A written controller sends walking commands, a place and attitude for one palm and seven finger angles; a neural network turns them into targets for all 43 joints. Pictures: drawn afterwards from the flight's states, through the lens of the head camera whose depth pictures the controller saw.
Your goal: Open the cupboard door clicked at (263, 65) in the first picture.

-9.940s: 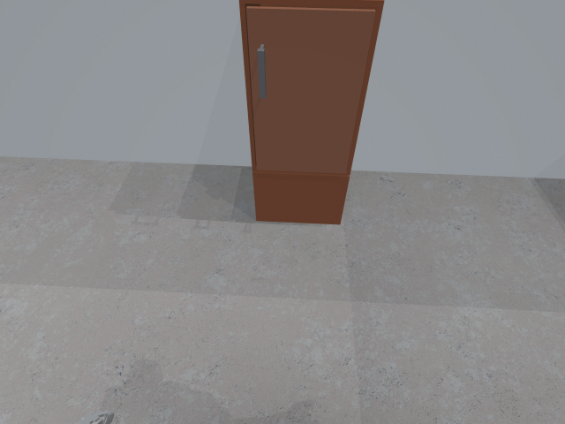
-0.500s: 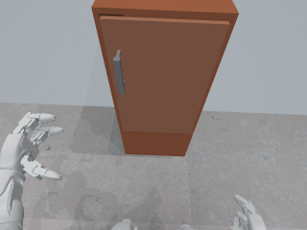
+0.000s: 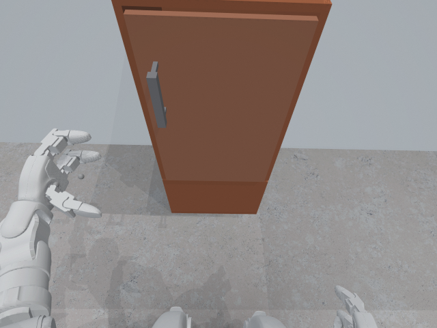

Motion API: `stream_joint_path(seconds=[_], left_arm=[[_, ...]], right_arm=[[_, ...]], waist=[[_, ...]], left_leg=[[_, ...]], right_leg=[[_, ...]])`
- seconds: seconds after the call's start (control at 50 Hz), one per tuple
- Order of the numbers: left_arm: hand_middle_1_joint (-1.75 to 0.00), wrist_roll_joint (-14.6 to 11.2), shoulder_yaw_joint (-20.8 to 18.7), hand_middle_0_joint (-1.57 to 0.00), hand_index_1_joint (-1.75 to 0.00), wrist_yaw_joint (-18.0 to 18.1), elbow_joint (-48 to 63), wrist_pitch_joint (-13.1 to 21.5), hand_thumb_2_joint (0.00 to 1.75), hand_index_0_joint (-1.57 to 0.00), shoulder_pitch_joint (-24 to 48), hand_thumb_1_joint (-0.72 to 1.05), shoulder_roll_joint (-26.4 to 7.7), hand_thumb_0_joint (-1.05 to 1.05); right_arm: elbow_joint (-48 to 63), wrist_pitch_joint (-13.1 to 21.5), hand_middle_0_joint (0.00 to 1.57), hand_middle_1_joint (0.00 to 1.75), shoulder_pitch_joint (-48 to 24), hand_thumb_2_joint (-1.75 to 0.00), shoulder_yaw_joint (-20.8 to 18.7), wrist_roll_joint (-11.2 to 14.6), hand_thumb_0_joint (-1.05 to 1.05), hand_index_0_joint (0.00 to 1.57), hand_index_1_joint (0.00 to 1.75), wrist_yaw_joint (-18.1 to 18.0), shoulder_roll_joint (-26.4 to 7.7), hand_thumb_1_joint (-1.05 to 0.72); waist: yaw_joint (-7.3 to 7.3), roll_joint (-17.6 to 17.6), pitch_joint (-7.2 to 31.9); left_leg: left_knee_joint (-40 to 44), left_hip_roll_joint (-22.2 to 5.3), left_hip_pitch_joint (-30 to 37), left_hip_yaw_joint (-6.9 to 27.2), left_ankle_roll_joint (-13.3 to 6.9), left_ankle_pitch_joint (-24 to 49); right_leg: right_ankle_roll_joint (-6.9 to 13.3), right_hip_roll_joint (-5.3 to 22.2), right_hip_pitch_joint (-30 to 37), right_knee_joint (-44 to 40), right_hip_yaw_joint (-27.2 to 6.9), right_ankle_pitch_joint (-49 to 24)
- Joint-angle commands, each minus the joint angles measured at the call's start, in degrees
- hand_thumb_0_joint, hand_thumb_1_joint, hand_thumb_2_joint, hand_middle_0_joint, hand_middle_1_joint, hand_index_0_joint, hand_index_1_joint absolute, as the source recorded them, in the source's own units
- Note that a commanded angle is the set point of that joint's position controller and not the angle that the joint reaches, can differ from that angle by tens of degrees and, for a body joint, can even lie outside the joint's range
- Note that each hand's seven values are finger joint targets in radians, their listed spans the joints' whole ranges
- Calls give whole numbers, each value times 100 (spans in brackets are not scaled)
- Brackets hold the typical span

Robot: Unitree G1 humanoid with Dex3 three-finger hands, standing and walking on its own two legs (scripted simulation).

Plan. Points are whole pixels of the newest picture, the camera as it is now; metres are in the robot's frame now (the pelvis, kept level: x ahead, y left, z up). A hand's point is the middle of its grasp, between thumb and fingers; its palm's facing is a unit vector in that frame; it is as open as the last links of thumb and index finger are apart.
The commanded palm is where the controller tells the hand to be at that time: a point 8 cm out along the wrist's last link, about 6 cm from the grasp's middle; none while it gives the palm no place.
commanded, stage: move the hooked fingers beside the handle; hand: left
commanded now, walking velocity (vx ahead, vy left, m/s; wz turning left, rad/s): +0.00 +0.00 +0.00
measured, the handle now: (158, 96) +0.59 +0.16 +0.05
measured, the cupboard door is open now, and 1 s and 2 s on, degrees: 0 0 0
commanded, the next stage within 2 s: slide the fingers in behind the handle in 2.00 s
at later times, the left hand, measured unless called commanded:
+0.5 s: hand (100, 145) +0.43 +0.25 +0.06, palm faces +0.02 -1.00 +0.00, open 14.0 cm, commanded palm +0.41 +0.29 +0.06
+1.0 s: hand (119, 119) +0.50 +0.23 +0.06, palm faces +0.01 -1.00 +0.00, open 14.0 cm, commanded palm +0.49 +0.27 +0.05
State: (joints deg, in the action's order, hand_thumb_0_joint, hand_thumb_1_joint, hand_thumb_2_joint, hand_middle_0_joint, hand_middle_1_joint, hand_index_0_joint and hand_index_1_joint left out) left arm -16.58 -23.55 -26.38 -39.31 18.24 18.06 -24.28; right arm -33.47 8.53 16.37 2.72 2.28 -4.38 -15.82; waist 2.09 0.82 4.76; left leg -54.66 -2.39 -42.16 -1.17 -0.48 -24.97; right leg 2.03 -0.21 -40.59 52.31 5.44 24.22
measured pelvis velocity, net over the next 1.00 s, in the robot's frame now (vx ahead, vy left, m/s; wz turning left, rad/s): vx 0.00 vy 0.02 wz -0.03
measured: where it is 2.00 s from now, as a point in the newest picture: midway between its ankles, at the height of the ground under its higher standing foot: outside the picture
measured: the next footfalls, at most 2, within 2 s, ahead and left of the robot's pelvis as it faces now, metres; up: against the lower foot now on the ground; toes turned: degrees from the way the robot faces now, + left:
none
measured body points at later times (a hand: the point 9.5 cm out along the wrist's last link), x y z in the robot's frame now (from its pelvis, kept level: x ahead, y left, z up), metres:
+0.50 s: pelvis +0.01 +0.01 -0.01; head +0.10 +0.02 +0.44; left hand +0.42 +0.30 +0.06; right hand +0.08 -0.26 -0.11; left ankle +0.02 +0.11 -0.69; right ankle +0.02 -0.10 -0.69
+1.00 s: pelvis +0.00 +0.02 -0.02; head +0.13 +0.04 +0.41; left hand +0.50 +0.28 +0.06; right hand +0.01 -0.25 -0.13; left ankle +0.02 +0.11 -0.69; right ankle +0.02 -0.10 -0.69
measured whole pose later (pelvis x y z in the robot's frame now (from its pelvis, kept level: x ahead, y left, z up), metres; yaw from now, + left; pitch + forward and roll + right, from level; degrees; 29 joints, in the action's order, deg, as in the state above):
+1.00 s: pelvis +0.00 +0.02 -0.02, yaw -2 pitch +21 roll -3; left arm -6.8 -25.2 -18.1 -67.7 22.9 49.7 -31.8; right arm -36.3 -1.9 21.6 2.6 0.0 -1.7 -15.6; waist 9.0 0.9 5.7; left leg -60.6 -3.2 -54.5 -1.7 -1.7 -27.0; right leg 0.9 -0.8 -52.5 56.4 4.7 24.7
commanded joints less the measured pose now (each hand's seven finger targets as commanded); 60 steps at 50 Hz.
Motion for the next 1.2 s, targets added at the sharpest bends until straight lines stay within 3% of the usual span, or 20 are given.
stream_joint_path(seconds=[0.0, 0.04, 0.1, 0.16, 0.2, 0.26, 0.36, 0.46, 0.52, 0.54, 0.58, 0.6, 0.66, 0.78, 0.88, 0.96, 1.02, 1.06, 1.12, 1.18], left_arm=[[-120, -38, -368, -30, -120, 55, 1028, 434, 30, -30, 1668, -50, -1542, 0], [-120, -58, -266, -30, -120, 75, 897, 460, 30, -30, 1788, -50, -1403, 0], [-120, 23, -318, -30, -120, 130, 894, 486, 30, -30, 1755, -50, -1475, 0], [-120, 80, -388, -30, -120, 240, 577, 488, 30, -30, 2262, -50, -1625, 0], [-120, 157, -395, -30, -120, 312, 609, 579, 30, -30, 2488, -50, -1671, 0], [-120, 206, -481, -30, -120, 371, 637, 717, 30, -30, 2645, -50, -1772, 0], [-120, 295, -441, -30, -120, 323, -353, 646, 30, -30, 3058, -50, -1828, 0], [-120, 399, -240, -30, -120, 310, -310, 833, 30, -30, 3762, -50, -1754, 0], [-120, 414, -167, -30, -120, 371, -653, 809, 30, -30, 3845, -50, -1630, 0], [-120, 407, -222, -30, -120, 386, -825, 795, 30, -30, 3934, -50, -1702, 0], [-120, 500, -323, -30, -120, 448, -890, 767, 30, -30, 3990, -50, -1895, 0], [-120, 543, -217, -30, -120, 492, -838, 776, 30, -30, 4218, -50, -1815, 0], [-120, 617, -337, -30, -120, 615, -843, 848, 30, -30, 4383, -50, -1954, 0], [-120, 795, -352, -30, -120, 740, -1270, 903, 30, -30, 4899, -50, -2135, 0], [-120, 860, -253, -30, -120, 777, -1679, 832, 30, -30, 5478, -50, -2170, 0], [-120, 932, -358, -30, -120, 844, -1541, 886, 30, -30, 5753, -50, -2329, 0], [-120, 983, -261, -30, -120, 893, -1947, 762, 30, -30, 5819, -50, -2236, 0], [-120, 1057, -471, -30, -120, 949, -1910, 745, 30, -30, 5890, -50, -2563, 0], [-120, 1150, -295, -30, -120, 1048, -2041, 719, 30, -30, 6129, -50, -2398, 0], [-120, 1220, -523, -30, -120, 1121, -2098, 737, 30, -30, 6468, -50, -2804, 0]], right_arm=[[634, 119, 20, 30, 297, -90, -404, -18, 0, 20, 30, 0, -847, -90], [615, 73, 20, 30, 368, -90, -428, -21, 0, 20, 30, 15, -864, -90], [591, -9, 20, 30, 440, -90, -464, -20, 0, 20, 30, 44, -865, -90], [467, -110, 20, 30, 541, -90, -471, -24, 0, 20, 30, 34, -911, -90], [458, -154, 20, 30, 557, -90, -471, -41, 0, 20, 30, 40, -883, -90], [405, -211, 20, 30, 659, -90, -497, -73, 0, 20, 30, 49, -878, -90], [299, -367, 20, 30, 722, -90, -442, -72, 0, 20, 30, 49, -910, -90], [268, -478, 20, 30, 854, -90, -478, -102, 0, 20, 30, 99, -907, -90], [220, -562, 20, 30, 899, -90, -479, -110, 0, 20, 30, 130, -917, -90], [188, -601, 20, 30, 947, -90, -477, -114, 0, 20, 30, 127, -943, -90], [214, -668, 20, 30, 968, -90, -480, -112, 0, 20, 30, 133, -964, -90], [195, -695, 20, 30, 976, -90, -471, -120, 0, 20, 30, 142, -940, -90], [194, -762, 20, 30, 1073, -90, -480, -155, 0, 20, 30, 167, -965, -90], [134, -869, 20, 30, 1172, -90, -441, -193, 0, 20, 30, 184, -974, -90], [45, -935, 20, 30, 1311, -90, -412, -222, 0, 20, 30, 192, -1037, -90], [-6, -978, 20, 30, 1486, -90, -431, -295, 0, 20, 30, 222, -1064, -90], [-21, -1037, 20, 30, 1539, -90, -403, -300, 0, 20, 30, 248, -1068, -90], [1, -1087, 20, 30, 1635, -90, -394, -327, 0, 20, 30, 252, -1100, -90], [-2, -1132, 20, 30, 1678, -90, -376, -345, 0, 20, 30, 289, -1071, -90], [-1, -1160, 20, 30, 1778, -90, -355, -377, 0, 20, 30, 273, -1122, -90]], waist=[[4, 445, 1930], [77, 150, 1914], [21, 447, 2085], [176, 70, 1879], [139, 401, 2020], [131, 412, 2415], [283, 174, 1912], [324, 664, 2464], [384, 471, 2334], [422, 265, 2242], [369, 454, 2381], [430, 525, 2363], [417, 511, 2605], [535, 595, 2523], [775, 562, 2434], [762, 938, 3022], [877, 691, 2620], [809, 765, 2862], [935, 826, 2675], [1007, 770, 2855]], left_leg=[[734, 210, 835, 156, -92, 1592], [697, 193, 811, 177, -117, 1661], [720, 191, 888, 143, -99, 1810], [694, 163, 687, 163, -120, 1583], [694, 185, 760, 150, -113, 1566], [618, 167, 971, 160, -121, 1969], [563, 164, 473, 110, -136, 1558], [441, 125, 1032, 220, -112, 2016], [419, 105, 961, 256, -97, 1931], [393, 94, 852, 281, -122, 1940], [388, 115, 785, 232, -118, 1877], [387, 103, 855, 261, -112, 1881], [330, 83, 1022, 307, -98, 2071], [249, 78, 782, 328, -100, 1834], [158, 49, 666, 394, -113, 1690], [52, 24, 1100, 463, -76, 2198], [32, 27, 712, 431, -112, 1973], [1, 29, 736, 429, -114, 2139], [-38, 19, 682, 439, -114, 2056], [-120, 25, 499, 442, -146, 2047]], right_leg=[[-95, -97, 1063, -634, -499, -1634], [-102, -130, 1026, -625, -477, -1720], [-99, -106, 1067, -593, -476, -1870], [-137, -121, 910, -629, -483, -1688], [-115, -105, 915, -606, -502, -1633], [-103, -131, 1059, -523, -511, -2004], [-133, -123, 847, -563, -550, -1772], [-81, -171, 529, -393, -468, -1892], [-96, -176, 352, -397, -413, -1752], [-88, -200, 342, -375, -400, -1781], [-104, -173, 371, -362, -447, -1762], [-107, -171, 258, -351, -423, -1728], [-93, -206, 203, -292, -405, -1771], [-103, -214, 41, -254, -422, -1582], [-120, -240, -296, -241, -399, -1397], [-97, -252, -403, -132, -363, -1599], [-124, -262, -462, -177, -361, -1505], [-114, -267, -332, -125, -375, -1663], [-121, -278, -562, -147, -353, -1537], [-139, -284, -461, -94, -391, -1616]])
